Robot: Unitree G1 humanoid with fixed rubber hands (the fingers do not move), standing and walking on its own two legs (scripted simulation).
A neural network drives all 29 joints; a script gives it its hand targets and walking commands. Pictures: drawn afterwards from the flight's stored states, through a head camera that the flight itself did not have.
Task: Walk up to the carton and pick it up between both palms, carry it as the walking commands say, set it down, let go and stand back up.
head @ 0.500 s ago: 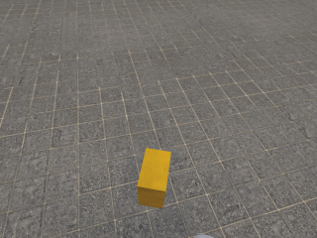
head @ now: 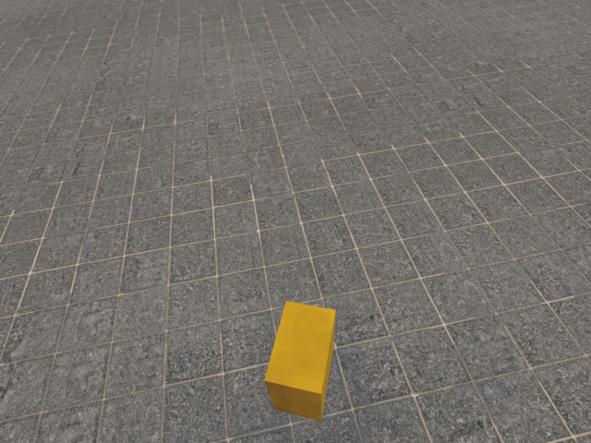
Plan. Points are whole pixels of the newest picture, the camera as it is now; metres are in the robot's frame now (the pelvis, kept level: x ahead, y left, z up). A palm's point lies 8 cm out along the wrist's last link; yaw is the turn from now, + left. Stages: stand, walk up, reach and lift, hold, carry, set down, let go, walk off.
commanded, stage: walk up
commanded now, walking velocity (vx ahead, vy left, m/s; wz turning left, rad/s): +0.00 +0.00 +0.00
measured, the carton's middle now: (303, 362) +0.46 +0.05 -0.63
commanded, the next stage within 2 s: stand in 2.00 s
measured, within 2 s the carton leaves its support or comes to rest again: neither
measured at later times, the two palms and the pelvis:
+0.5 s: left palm out of the picture -0.03 +0.28 -0.13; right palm out of the picture +0.03 -0.21 -0.14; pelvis +0.02 +0.04 +0.00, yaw -4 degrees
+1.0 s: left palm out of the picture +0.12 +0.36 -0.14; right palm out of the picture +0.03 -0.11 -0.14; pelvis +0.03 +0.13 +0.00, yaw -10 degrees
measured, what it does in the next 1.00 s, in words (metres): steps to the left: left foot, then right foot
